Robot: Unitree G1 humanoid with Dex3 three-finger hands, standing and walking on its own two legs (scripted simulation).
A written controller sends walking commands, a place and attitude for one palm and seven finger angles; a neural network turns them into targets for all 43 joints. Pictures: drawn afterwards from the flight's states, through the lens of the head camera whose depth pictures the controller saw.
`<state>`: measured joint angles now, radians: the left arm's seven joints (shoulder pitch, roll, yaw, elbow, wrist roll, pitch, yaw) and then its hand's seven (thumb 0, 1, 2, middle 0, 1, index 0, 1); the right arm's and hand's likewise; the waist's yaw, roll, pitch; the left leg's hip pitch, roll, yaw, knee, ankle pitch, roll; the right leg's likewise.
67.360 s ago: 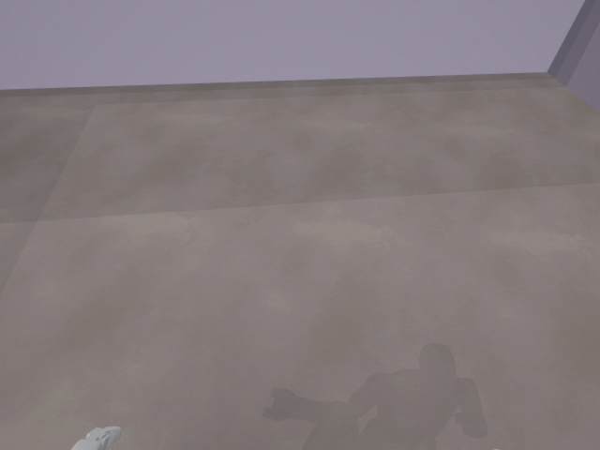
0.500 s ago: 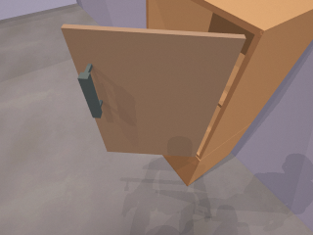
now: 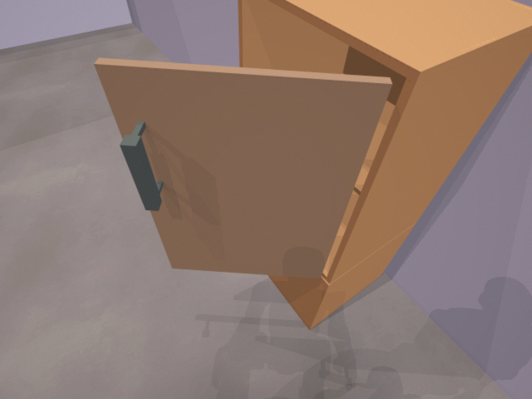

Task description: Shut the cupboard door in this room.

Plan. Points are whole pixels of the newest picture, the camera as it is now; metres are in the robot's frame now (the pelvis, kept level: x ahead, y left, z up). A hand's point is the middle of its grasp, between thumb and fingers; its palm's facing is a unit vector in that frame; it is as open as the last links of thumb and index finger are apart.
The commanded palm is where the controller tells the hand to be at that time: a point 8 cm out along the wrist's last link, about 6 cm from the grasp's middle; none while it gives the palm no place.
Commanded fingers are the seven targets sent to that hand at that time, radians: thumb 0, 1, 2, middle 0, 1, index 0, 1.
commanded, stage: look again from close up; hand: left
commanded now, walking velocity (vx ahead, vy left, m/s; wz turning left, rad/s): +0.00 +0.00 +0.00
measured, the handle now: (147, 167) +0.45 +0.24 +0.08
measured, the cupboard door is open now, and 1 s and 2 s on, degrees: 52 52 52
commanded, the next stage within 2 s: raise the hand and make a fist in 0.58 s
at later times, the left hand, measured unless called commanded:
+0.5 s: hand out of the picture +0.03 +0.23 -0.17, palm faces -0.02 -0.95 -0.31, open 7.3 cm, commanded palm none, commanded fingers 0.00 0.90 0.90 -0.20 -0.30 -0.20 -0.30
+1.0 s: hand (139, 357) +0.17 +0.19 -0.02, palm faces +0.06 -1.00 -0.06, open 6.6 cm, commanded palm +0.11 +0.25 -0.04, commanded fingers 0.00 0.90 0.90 -0.49 -0.62 -0.49 -0.62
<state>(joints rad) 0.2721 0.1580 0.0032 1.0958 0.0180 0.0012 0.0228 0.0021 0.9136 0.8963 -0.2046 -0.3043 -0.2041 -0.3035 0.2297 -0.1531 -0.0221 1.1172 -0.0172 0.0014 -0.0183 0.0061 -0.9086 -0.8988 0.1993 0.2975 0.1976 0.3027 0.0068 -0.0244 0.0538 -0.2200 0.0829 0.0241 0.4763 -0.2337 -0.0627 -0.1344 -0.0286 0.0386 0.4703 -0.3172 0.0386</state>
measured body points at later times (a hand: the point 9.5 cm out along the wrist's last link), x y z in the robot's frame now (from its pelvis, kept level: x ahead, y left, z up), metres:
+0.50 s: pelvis +0.00 +0.02 -0.01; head +0.02 -0.01 +0.44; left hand +0.03 +0.28 -0.14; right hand +0.02 -0.21 -0.17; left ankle +0.01 +0.16 -0.74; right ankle -0.04 -0.14 -0.74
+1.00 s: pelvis -0.02 -0.01 -0.05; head +0.00 -0.01 +0.40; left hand +0.17 +0.24 -0.01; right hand +0.19 -0.26 -0.10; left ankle +0.01 +0.16 -0.74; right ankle -0.04 -0.14 -0.74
